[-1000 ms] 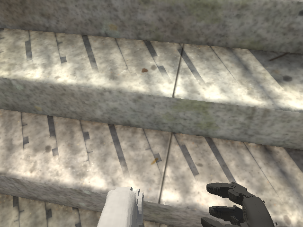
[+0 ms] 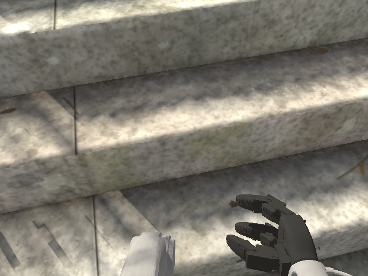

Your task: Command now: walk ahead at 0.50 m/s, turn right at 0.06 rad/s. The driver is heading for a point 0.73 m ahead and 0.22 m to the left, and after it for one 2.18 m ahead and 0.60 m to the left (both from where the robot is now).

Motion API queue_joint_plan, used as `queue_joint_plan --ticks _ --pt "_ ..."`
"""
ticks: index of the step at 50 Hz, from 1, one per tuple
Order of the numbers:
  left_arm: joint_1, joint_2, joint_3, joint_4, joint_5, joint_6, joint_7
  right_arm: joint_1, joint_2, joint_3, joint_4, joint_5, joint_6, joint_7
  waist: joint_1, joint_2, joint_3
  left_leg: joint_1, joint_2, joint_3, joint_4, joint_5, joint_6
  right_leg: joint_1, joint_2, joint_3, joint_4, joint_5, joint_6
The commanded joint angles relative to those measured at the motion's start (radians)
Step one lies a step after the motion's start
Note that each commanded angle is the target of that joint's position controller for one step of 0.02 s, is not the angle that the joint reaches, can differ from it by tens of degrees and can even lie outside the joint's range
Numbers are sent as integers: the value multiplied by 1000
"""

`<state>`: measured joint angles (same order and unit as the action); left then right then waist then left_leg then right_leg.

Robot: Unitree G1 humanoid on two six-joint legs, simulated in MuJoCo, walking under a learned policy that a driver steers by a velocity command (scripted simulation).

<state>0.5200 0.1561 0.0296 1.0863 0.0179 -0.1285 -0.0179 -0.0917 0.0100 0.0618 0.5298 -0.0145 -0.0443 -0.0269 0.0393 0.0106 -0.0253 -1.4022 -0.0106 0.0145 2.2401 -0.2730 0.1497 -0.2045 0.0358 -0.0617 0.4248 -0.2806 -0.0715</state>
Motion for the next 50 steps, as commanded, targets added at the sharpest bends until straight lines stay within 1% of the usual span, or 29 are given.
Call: queue_joint_plan --ticks 1,3,5,6,7,8,9,10,12,13,15,19,22,25,27,28,30,31,32,33,34,35,36,38,40,42,44,48,50 --pt "13 73 2 -48 -27 -7 39 -184 -35 20 -136 -9 19 16 -16 -23 45 152 73 157 -338 -17 -6 -92 -203 183 -456 155 -118" --pt "-37 77 5 -94 -41 10 66 -100 -16 24 -86 9 17 26 -40 -53 -52 598 53 232 -692 -85 8 -126 -164 33 -462 665 -139" --pt "-7 190 29 -132 -35 -9 76 89 -49 -4 4 25 28 11 -102 -142 -237 860 -40 255 -805 -194 9 51 -244 13 -220 1588 -179" --pt "-8 240 46 -142 -53 -26 65 225 -121 -29 49 40 40 1 -160 -215 -329 936 -80 239 -919 -268 8 175 -269 25 -38 1870 -190" --pt "-43 258 60 -164 -60 -40 39 293 -181 -51 70 25 34 3 -191 -227 -370 1028 -92 187 -1130 -245 18 225 -265 35 164 1855 -164" --pt "-86 245 74 -198 -52 -56 22 399 -264 -94 106 -14 32 -2 -243 -231 -406 1167 -12 -89 -1256 -369 62 96 -241 90 451 1664 -147" --pt "-108 142 69 -280 -38 -63 -31 455 -352 -127 157 -27 49 -24 -224 106 -360 1283 252 -712 -1659 -498 216 -324 -21 74 893 707 -80" --pt "-177 76 74 -321 21 -49 -42 362 -357 -155 181 -7 60 -22 -187 142 -295 1176 297 -1045 -1952 -599 230 -535 82 220 1452 245 -40" --pt "-286 -74 18 -474 58 -30 -15 263 -245 -132 281 4 2 -2 -44 -31 -10 978 296 -778 -1884 -624 136 -818 41 229 1765 274 -61" --pt "-300 -117 -8 -492 44 -18 -1 301 -155 -110 364 -10 -15 -2 -2 -95 94 898 266 -570 -1826 -452 84 -900 24 244 1762 265 -82" --pt "-237 -148 -38 -469 15 20 14 349 -50 -83 448 -32 -40 12 50 -72 109 883 201 -325 -1828 -145 22 -936 30 281 1779 245 -93" --pt "-411 -86 -46 -534 15 57 36 348 -155 -90 454 2 -88 27 68 -61 172 848 167 -103 -1955 115 8 -957 -21 174 1469 181 -55" --pt "-538 -124 -55 -563 9 68 55 572 -224 -97 508 13 -117 21 -26 47 89 1189 231 -171 -2026 211 73 -1239 -51 46 1789 30 -78" --pt "-800 -171 -92 -697 37 69 30 723 -209 -110 532 2 -90 6 -110 13 107 1361 193 -189 -2087 69 38 -1365 -153 -15 1613 -110 -90" --pt "-842 -134 -99 -729 21 76 1 761 -217 -112 518 4 -68 -20 -146 40 47 1368 167 -151 -2223 256 88 -1166 -147 -112 1341 -118 -63" --pt "-894 -171 -114 -761 7 78 -8 768 -204 -116 510 20 -59 -35 -163 68 26 1290 190 -137 -2310 388 97 -919 -162 -78 1128 -150 -82" --pt "-662 -152 -86 -645 -35 80 1 681 -256 -113 439 19 -77 -25 -71 91 -174 1169 193 -52 -2129 1328 93 -304 -1 -189 902 -131 -88" --pt "-438 -81 -40 -587 -37 96 18 660 -355 -141 413 10 -101 -13 30 158 -318 1323 233 -64 -1925 1704 84 -201 39 -165 864 -168 -91" --pt "-310 10 -12 -560 -33 103 27 602 -440 -169 389 42 -126 13 117 171 -401 1397 246 -69 -1723 1727 53 -91 43 -108 661 -151 -98" --pt "-204 80 19 -528 5 94 45 581 -413 -176 357 58 -149 47 151 158 -493 1202 187 -102 -1446 1513 11 132 -94 150 600 -211 -154" --pt "-129 176 57 -495 38 102 61 538 -338 -169 290 70 -155 72 185 -91 -530 897 11 -85 -1007 938 -34 253 -359 674 271 -388 -262" --pt "-230 209 76 -516 20 129 62 447 -316 -188 246 5 -148 86 166 -176 -528 782 -99 -137 -462 216 -63 113 -420 1002 -55 -635 -285" --pt "-390 183 74 -492 6 115 47 419 -201 -178 176 -25 -124 71 46 -111 -388 624 -29 -201 -195 246 -77 -12 -456 924 -93 -684 -236" --pt "-432 49 42 -338 -3 67 40 343 -113 -134 92 -56 -78 26 -65 25 -53 452 24 -129 -129 245 -35 -286 -422 591 2 -564 -154" --pt "-357 -79 3 -202 23 44 28 435 -27 -85 97 -40 -39 13 -168 28 60 388 48 -151 -135 218 -9 -366 -360 309 -16 -266 -68" --pt "-303 -63 5 -150 26 12 26 430 -37 -82 119 9 -9 6 -165 -12 117 321 27 -179 -202 213 -17 -340 -364 138 -68 -64 -56" --pt "-251 -10 7 -125 33 -20 25 317 -59 -92 106 22 7 -5 -123 -37 97 232 -36 -113 53 197 -13 -270 -404 76 -140 75 -91" --pt "-145 96 28 -66 29 -40 -1 92 -65 -74 -29 4 30 -33 -115 -24 143 -87 -17 -133 152 -91 30 -6 -368 -27 -265 -45 -52" --pt "-124 79 23 -67 17 -27 6 -4 -101 -67 -74 0 35 -17 -118 30 144 4 14 -61 -175 -52 14 -43 -287 -135 -307 -82 -10"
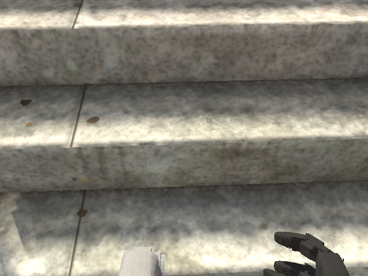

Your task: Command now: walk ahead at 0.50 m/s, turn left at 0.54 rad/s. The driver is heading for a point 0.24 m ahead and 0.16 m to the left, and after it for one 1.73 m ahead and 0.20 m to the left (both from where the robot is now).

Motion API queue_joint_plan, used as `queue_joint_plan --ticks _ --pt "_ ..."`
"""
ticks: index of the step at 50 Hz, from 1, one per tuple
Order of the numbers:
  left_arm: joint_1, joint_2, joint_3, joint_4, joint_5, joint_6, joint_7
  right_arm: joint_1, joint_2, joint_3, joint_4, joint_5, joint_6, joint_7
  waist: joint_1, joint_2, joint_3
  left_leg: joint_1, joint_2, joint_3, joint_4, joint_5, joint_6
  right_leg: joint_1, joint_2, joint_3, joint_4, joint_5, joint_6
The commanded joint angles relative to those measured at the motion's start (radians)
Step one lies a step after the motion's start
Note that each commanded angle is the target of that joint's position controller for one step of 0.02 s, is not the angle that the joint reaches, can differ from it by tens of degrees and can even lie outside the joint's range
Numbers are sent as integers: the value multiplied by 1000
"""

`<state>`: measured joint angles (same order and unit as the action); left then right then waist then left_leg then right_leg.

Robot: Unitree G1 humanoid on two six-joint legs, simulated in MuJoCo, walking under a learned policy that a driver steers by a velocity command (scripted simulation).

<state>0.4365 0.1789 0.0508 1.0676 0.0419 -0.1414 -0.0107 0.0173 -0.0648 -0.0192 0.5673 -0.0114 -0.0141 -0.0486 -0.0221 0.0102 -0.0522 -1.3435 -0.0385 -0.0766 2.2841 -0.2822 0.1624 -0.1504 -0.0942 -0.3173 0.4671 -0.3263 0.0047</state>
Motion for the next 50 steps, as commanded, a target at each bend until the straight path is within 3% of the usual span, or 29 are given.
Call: queue_joint_plan --ticks 1,4,5,6,8,9,10,11,12,14,16,19,22,25,27,29,31,33,34,35,36,37,38,39,41,43,45,48,50 --pt "-13 74 5 -44 -10 -12 11 -157 -36 13 -131 -11 15 9 -27 7 150 -20 40 90 -294 -25 -12 -78 -148 106 -390 -8 -104" --pt "71 154 25 -40 -27 -9 53 -207 -24 31 -165 -9 37 49 20 -94 78 165 123 242 -621 -102 11 83 -172 46 -570 230 -168" --pt "-59 126 6 -88 -64 5 56 -119 -16 39 -94 21 33 49 -37 -100 29 490 68 332 -846 -143 31 -7 -124 -75 -478 935 -179" --pt "-9 210 20 -119 -82 6 64 -23 -47 27 -56 36 30 41 -52 -132 -82 704 -15 386 -897 -177 21 29 -177 -35 -323 1523 -211" --pt "-52 296 48 -182 -102 11 31 312 -143 -14 23 0 21 24 -154 -258 -348 936 -113 273 -1114 -283 53 265 -239 21 167 1895 -186" --pt "-71 296 53 -238 -83 4 10 335 -215 -50 22 -1 10 30 -164 -263 -384 1056 -98 45 -1305 -297 69 149 -214 70 438 1523 -145" --pt "-168 200 41 -372 -50 -12 -41 270 -347 -90 34 -5 33 14 -105 97 -372 1209 116 -587 -1687 -578 180 -327 10 138 834 544 -57" --pt "-264 131 45 -441 -8 -9 -64 175 -395 -128 -3 -7 56 9 -98 89 -364 1187 182 -959 -1993 -792 166 -564 125 366 1310 217 -16" --pt "-287 30 27 -497 19 -2 -50 110 -370 -118 6 -13 44 18 -37 52 -304 1144 214 -935 -2034 -706 93 -679 91 464 1569 296 -23" --pt "-307 -51 -20 -556 39 -5 -15 171 -233 -87 146 -14 -19 25 24 -55 -34 938 160 -694 -1904 -427 55 -842 72 424 1691 351 -70" --pt "-260 -96 -52 -547 33 17 10 216 -150 -64 244 -14 -47 39 70 -69 75 891 91 -437 -1847 -169 39 -942 68 407 1729 323 -100" --pt "-306 -97 -77 -564 18 54 24 303 -162 -50 292 -6 -81 50 77 -56 107 918 89 -250 -1844 179 10 -1050 41 364 1637 231 -82" --pt "-473 -163 -106 -601 7 77 49 449 -169 -36 365 -23 -118 70 12 18 82 1049 142 -290 -1917 163 -7 -1318 50 277 1946 91 -106" --pt "-702 -191 -135 -699 13 86 43 504 -165 -30 403 -13 -115 68 -33 24 131 1030 119 -250 -2063 53 -38 -1339 35 205 1761 28 -127" --pt "-794 -171 -143 -739 5 97 26 550 -191 -41 400 19 -95 21 -84 44 80 1059 144 -255 -2248 282 14 -1151 36 150 1459 12 -120" --pt "-685 -198 -142 -680 -6 106 14 512 -178 -43 377 19 -79 -16 -29 71 -51 1101 142 -99 -2243 773 17 -785 63 110 1190 -10 -139" --pt "-481 -114 -102 -591 -38 112 29 466 -267 -65 313 30 -98 -24 68 95 -253 1138 188 -50 -2048 1642 31 -354 163 75 956 -100 -155" --pt "-246 33 -43 -510 -58 129 41 395 -372 -102 277 60 -153 9 194 137 -368 1330 235 -61 -1712 1947 40 -206 196 138 647 -145 -151" --pt "-154 89 -10 -472 -32 121 43 349 -356 -111 255 53 -174 37 246 105 -407 1229 197 -80 -1436 1790 41 -44 147 327 511 -226 -190" --pt "-92 172 22 -420 -11 126 53 356 -237 -99 208 44 -187 85 224 -212 -387 837 -24 -43 -946 753 -45 133 -142 893 213 -42 -395" --pt "-138 156 41 -391 -20 151 63 320 -205 -103 174 -24 -174 98 196 -223 -354 635 -155 -98 -366 183 -81 7 -209 1319 -92 -205 -465" --pt "-237 101 39 -364 -38 124 55 247 -85 -69 67 -49 -162 95 96 -48 -195 432 -110 -142 -131 204 -65 -81 -201 1240 -104 -487 -425" --pt "-235 34 20 -278 -32 99 50 178 -14 -27 17 -66 -148 85 53 32 -31 286 -86 -126 -71 193 -23 -163 -184 1120 -81 -582 -357" --pt "-194 -49 -1 -199 -13 80 46 163 25 4 -5 -59 -135 71 13 97 95 210 -71 -157 -68 190 5 -255 -162 927 -46 -406 -284" --pt "-162 -137 -23 -116 4 47 39 236 44 29 28 -25 -90 55 -47 98 122 201 -59 -169 -54 178 1 -312 -109 662 -72 -75 -208" --pt "-122 -98 -21 -76 -19 18 21 182 46 40 0 -18 -68 38 -65 50 165 94 -29 -175 -87 96 -10 -284 -102 528 -117 111 -192" --pt "-187 -17 -15 -99 -28 -3 14 59 -16 35 -50 -16 -51 32 -90 52 200 192 10 -71 -374 130 -37 -419 -70 404 -200 154 -181" --pt "16 50 -5 -46 -38 -27 18 -70 16 41 -77 -15 -43 15 1 -63 117 -67 61 83 -88 -10 -18 -96 -127 462 -282 221 -249" --pt "116 70 11 -27 -26 -15 23 -214 36 56 -151 -37 -42 18 50 -28 137 -226 132 117 -196 -145 -5 88 -112 446 -317 62 -212"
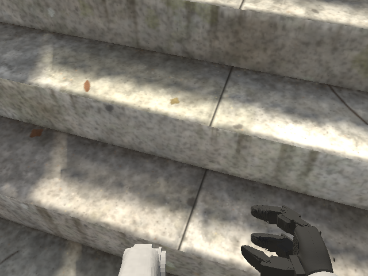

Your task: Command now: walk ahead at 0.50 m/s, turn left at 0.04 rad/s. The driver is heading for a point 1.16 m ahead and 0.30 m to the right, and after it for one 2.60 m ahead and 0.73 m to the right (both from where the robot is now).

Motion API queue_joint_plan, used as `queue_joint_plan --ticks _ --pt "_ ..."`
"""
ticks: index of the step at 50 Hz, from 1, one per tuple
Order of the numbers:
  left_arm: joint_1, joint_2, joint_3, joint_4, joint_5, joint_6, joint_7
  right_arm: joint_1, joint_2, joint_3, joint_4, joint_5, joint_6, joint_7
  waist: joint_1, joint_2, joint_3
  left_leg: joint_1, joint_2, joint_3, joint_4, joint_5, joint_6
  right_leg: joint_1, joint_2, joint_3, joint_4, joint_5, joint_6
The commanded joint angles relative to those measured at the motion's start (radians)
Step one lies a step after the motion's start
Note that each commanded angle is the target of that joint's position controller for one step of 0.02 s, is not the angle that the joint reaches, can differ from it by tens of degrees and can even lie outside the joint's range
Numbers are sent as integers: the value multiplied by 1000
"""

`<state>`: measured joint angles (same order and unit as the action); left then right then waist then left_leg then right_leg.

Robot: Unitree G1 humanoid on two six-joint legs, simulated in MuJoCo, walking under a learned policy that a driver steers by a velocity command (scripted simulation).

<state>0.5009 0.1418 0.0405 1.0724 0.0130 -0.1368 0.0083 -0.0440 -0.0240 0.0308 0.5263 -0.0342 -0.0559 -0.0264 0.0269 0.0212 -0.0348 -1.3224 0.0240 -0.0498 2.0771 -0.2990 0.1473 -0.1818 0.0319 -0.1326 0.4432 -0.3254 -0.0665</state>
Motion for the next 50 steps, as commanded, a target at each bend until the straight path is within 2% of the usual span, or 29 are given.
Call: queue_joint_plan --ticks 1,3,4,5,6,7,8,9,10,11,12,14,16,19,22,25,29,30,31,33,34,35,36,37,38,39,42,46,50 --pt "113 74 16 -17 0 -4 15 -248 20 25 -162 -10 2 7 33 -49 123 -235 101 103 -68 -134 13 137 -232 265 -328 41 -121" --pt "144 88 19 -25 0 16 37 -286 -16 31 -191 -1 15 36 67 -82 57 -57 110 204 -320 -147 -3 172 -209 209 -467 211 -166" --pt "144 64 19 -36 -20 26 53 -323 33 47 -214 6 22 51 85 -104 21 196 119 187 -516 -154 15 96 -217 178 -536 355 -168" --pt "52 56 7 -74 -28 32 51 -259 20 40 -165 36 24 61 39 -45 -25 521 51 309 -761 -125 12 -32 -171 107 -517 634 -167" --pt "58 128 15 -101 -24 11 43 -126 14 22 -98 42 23 53 13 -113 -154 779 -37 321 -738 -109 14 -15 -240 93 -376 1285 -174" --pt "54 218 40 -120 -12 -10 30 78 -41 -16 -41 51 36 37 -73 -178 -272 891 -87 299 -794 -126 17 109 -281 92 -186 1644 -153" --pt "23 297 67 -134 -38 -31 4 239 -127 -47 1 36 43 21 -151 -222 -387 997 -114 274 -958 -156 28 210 -284 80 22 1772 -127" --pt "-7 285 75 -169 -53 -56 -30 319 -200 -79 36 18 38 2 -182 -223 -458 1200 -35 63 -1026 -161 64 36 -239 121 271 1626 -83" --pt "-26 219 61 -228 -67 -67 -59 410 -291 -113 59 -22 42 -21 -225 -38 -498 1347 203 -463 -1280 -383 188 -279 -100 159 673 1275 -46" --pt "-139 197 86 -276 -27 -64 -74 363 -368 -152 50 -8 62 -18 -244 133 -516 1251 305 -874 -1724 -536 218 -397 86 216 1259 315 -13" --pt "-157 57 69 -346 6 -48 -55 216 -352 -152 72 3 47 4 -141 79 -430 1160 342 -853 -1769 -535 168 -573 52 373 1633 290 8" --pt "-253 -38 25 -460 42 -9 -11 179 -222 -121 222 15 1 15 -23 -52 -95 897 289 -538 -1662 -458 102 -769 -8 276 1715 300 -29" --pt "-173 -139 -29 -456 30 30 4 239 -65 -70 351 -9 -21 29 83 -32 39 794 209 -243 -1629 -176 25 -856 -17 299 1736 265 -52" --pt "-240 -119 -48 -471 -6 65 22 304 -80 -56 423 -2 -60 39 84 -17 123 749 211 -74 -1747 53 27 -930 -9 278 1618 192 -33" --pt "-402 -141 -58 -510 -18 79 54 423 -169 -69 491 2 -101 51 33 21 103 933 247 -81 -1836 62 52 -1202 19 232 1992 87 -66" --pt "-567 -126 -82 -592 -5 87 39 483 -181 -64 520 17 -101 57 26 -52 111 972 178 43 -1900 -82 -29 -1214 -18 175 1740 53 -92" --pt "-712 -118 -99 -651 2 116 1 588 -225 -82 518 31 -82 -11 -55 23 23 1151 181 53 -2140 175 65 -988 -140 -17 1311 -17 -85" --pt "-673 -160 -108 -630 -2 118 0 588 -220 -87 509 34 -73 -26 -42 47 -16 1212 197 105 -2117 376 72 -885 -134 0 1245 -74 -107" --pt "-566 -146 -102 -568 -19 121 -7 516 -234 -85 461 43 -67 -32 -4 8 -77 1170 170 208 -2062 707 68 -654 -89 -88 1068 -134 -118" --pt "-393 -78 -64 -486 -28 122 16 552 -322 -99 435 57 -85 -23 51 149 -199 1275 245 213 -1793 1678 97 -392 38 -179 946 -244 -111" --pt "-258 -9 -41 -452 -26 122 26 526 -359 -110 419 77 -96 -6 106 236 -281 1332 247 217 -1571 1842 83 -258 82 -134 764 -266 -124" --pt "-146 78 -3 -420 3 120 28 497 -370 -121 380 73 -106 10 157 277 -350 1238 219 179 -1301 1633 41 -112 31 118 636 -318 -160" --pt "-50 181 35 -380 18 134 44 446 -310 -122 297 73 -107 55 177 -26 -346 878 81 129 -976 1157 -18 25 -172 718 230 -607 -262" --pt "-129 256 76 -372 0 154 51 343 -252 -133 228 11 -96 84 143 -209 -301 638 -81 20 -516 256 -65 2 -245 1216 -249 -858 -270" --pt "-301 219 70 -375 -5 143 42 328 -157 -119 158 -38 -86 92 36 -145 -180 453 -41 -83 -134 252 -81 -111 -267 1178 -253 -786 -220" --pt "-336 145 51 -327 3 124 30 291 -103 -94 104 -46 -73 80 -26 -44 -54 370 -15 -46 -16 294 -73 -246 -257 1019 -146 -709 -179" --pt "-265 -50 -1 -140 21 70 9 304 -1 -28 66 -19 -51 42 -126 6 112 220 13 -17 95 321 -31 -399 -151 551 -18 -254 -120" --pt "-223 23 5 -133 -11 34 -16 213 -35 -6 31 -22 -15 16 -121 22 146 148 57 33 -105 287 -54 -399 -95 370 -56 -2 -118" --pt "-11 99 20 -94 12 14 -4 -33 27 21 -65 -15 -19 0 4 -91 112 -260 54 88 296 52 -31 -53 -187 521 -164 -84 -171"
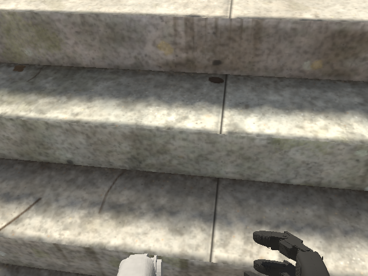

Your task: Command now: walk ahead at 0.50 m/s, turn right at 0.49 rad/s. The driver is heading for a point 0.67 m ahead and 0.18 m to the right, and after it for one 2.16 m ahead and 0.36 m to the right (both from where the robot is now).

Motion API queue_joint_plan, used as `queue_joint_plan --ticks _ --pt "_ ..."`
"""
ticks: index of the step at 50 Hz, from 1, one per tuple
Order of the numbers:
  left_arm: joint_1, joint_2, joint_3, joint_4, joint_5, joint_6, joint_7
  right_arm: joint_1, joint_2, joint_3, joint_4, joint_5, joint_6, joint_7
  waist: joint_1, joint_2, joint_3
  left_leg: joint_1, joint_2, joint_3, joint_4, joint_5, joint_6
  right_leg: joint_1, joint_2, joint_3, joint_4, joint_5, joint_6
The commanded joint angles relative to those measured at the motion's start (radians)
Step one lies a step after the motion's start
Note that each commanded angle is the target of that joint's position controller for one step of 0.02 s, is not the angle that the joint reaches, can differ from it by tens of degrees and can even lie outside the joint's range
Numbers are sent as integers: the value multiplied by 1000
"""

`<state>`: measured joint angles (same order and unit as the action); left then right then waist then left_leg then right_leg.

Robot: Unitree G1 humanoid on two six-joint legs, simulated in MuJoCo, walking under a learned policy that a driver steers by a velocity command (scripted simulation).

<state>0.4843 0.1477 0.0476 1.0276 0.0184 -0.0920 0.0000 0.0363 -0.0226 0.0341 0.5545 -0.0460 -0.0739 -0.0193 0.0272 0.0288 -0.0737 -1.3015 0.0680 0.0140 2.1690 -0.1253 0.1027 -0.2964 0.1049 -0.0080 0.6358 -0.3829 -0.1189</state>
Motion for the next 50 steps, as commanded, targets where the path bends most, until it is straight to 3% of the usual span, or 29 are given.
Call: queue_joint_plan --ticks 1,4,6,7,8,9,10,11,12,13,14,15,18,22,26,28,30,32,33,34,36,37,38,39,40,42,43,46,50 --pt "33 94 15 -41 7 -33 7 -179 25 22 -123 -10 0 -4 23 -76 170 -331 19 24 176 -168 12 105 -257 403 -367 -34 -105" --pt "115 70 15 -32 -9 -12 36 -380 11 40 -228 1 10 26 87 -59 175 -186 34 90 -226 -190 -16 85 -224 379 -521 128 -109" --pt "150 83 31 -28 -30 0 66 -373 22 48 -238 1 33 32 105 -138 68 122 33 142 -512 -233 16 169 -258 310 -667 574 -142" --pt "27 80 27 -88 -40 -3 69 -232 7 36 -175 27 27 35 8 -129 -7 471 -23 196 -784 -265 47 82 -210 159 -578 1035 -110" --pt "26 146 44 -132 -33 -15 64 -115 -45 6 -124 40 24 20 -43 -157 -203 801 -115 210 -829 -299 61 72 -223 154 -425 1614 -115" --pt "-15 218 66 -161 -31 -37 47 93 -112 -32 -81 59 35 5 -155 -207 -338 942 -111 123 -891 -292 67 184 -278 203 -241 1830 -101" --pt "-95 279 88 -190 -45 -67 17 214 -203 -63 -48 58 43 -3 -236 -185 -411 1028 -122 89 -1076 -315 57 263 -279 193 -42 1833 -83" --pt "-163 251 89 -232 -40 -98 -9 290 -281 -100 -18 24 35 -11 -278 -86 -450 1169 -16 -109 -1198 -468 89 139 -222 196 255 1604 -61" --pt "-203 126 76 -305 -46 -90 -45 297 -360 -126 22 3 39 -24 -244 249 -424 1299 263 -714 -1595 -496 235 -281 13 147 719 764 13" --pt "-231 114 78 -362 27 -84 -47 170 -333 -132 -11 15 64 -33 -188 242 -430 1183 326 -1020 -1815 -580 260 -395 38 187 1244 308 38" --pt "-261 10 55 -403 52 -65 -51 100 -246 -116 60 38 62 -29 -84 102 -276 1085 303 -880 -1769 -827 215 -541 -35 185 1370 392 15" --pt "-296 -20 26 -429 67 -61 -40 96 -201 -110 144 42 33 -26 -64 -24 -101 1005 286 -743 -1755 -786 188 -656 -51 144 1455 414 -11" --pt "-272 -106 -25 -461 22 10 -4 176 -45 -66 347 4 -27 -13 56 -62 120 821 255 -345 -1776 -407 81 -793 -77 203 1587 285 -43" --pt "-376 -39 -25 -506 -3 60 14 159 -149 -80 381 9 -85 17 102 -69 209 785 241 -1 -1917 -99 22 -846 -106 210 1376 250 -21" --pt "-590 -71 -26 -577 10 81 45 360 -262 -106 449 2 -107 25 8 -11 171 1166 281 53 -2034 -132 43 -1205 -85 145 1699 -8 -60" --pt "-724 -87 -48 -644 18 86 39 416 -238 -100 469 7 -88 27 5 -70 186 1209 211 142 -2084 -188 -16 -1207 -132 82 1440 -51 -64" --pt "-792 -57 -50 -688 16 103 29 488 -240 -99 490 5 -77 3 -33 10 151 1261 191 186 -2172 -100 11 -1127 -161 -30 1270 -56 -46" --pt "-767 -70 -73 -686 -3 112 -12 415 -282 -102 442 48 -61 -16 -42 51 82 1123 151 277 -2320 154 77 -640 -186 -199 788 -44 -59" --pt "-647 -52 -55 -604 8 117 -18 387 -311 -103 406 65 -60 -26 -27 41 -14 1163 187 315 -2165 823 103 -431 -99 -300 779 -69 -59" --pt "-494 -25 -35 -556 -7 126 -5 406 -420 -127 382 73 -63 -31 38 108 -142 1293 235 294 -1962 1381 102 -326 -41 -307 722 -126 -54" --pt "-206 87 4 -487 -8 108 10 371 -503 -158 319 111 -73 21 141 230 -402 1410 240 236 -1474 1627 64 -24 51 -112 418 -101 -82" --pt "-184 203 49 -472 -11 100 27 289 -448 -154 221 90 -92 50 142 123 -395 1023 129 173 -1116 1196 -13 164 -90 350 168 -272 -143" --pt "-263 335 112 -505 -9 117 29 175 -368 -156 116 62 -104 89 126 -145 -443 693 -107 34 -559 98 -86 247 -260 977 -278 -507 -186" --pt "-376 331 114 -507 9 125 25 187 -222 -130 82 22 -102 89 50 -78 -474 573 -78 -162 -151 76 -92 222 -320 992 -351 -504 -144" --pt "-390 273 100 -450 16 100 18 160 -168 -112 32 4 -91 66 8 -46 -377 501 -63 -139 -23 131 -87 118 -289 888 -301 -424 -135" --pt "-301 131 60 -298 12 41 4 104 -76 -61 -41 -17 -71 23 -48 21 -26 299 -43 -111 22 93 -45 -111 -208 639 -194 -204 -112" --pt "-292 99 48 -264 17 31 -10 112 -30 -33 -53 -28 -49 6 -92 -5 5 255 -34 -122 48 75 -30 -127 -169 510 -169 -40 -92" --pt "-205 63 19 -186 3 7 -17 146 -61 -15 -30 -9 -11 -8 -104 -4 78 136 -23 -80 7 -42 -39 -133 -196 317 -198 234 -89" --pt "-52 84 5 -72 27 -44 -28 -96 36 20 -96 18 9 -32 -29 -71 113 -218 -65 -32 388 -175 16 -4 -282 330 -341 150 -83"
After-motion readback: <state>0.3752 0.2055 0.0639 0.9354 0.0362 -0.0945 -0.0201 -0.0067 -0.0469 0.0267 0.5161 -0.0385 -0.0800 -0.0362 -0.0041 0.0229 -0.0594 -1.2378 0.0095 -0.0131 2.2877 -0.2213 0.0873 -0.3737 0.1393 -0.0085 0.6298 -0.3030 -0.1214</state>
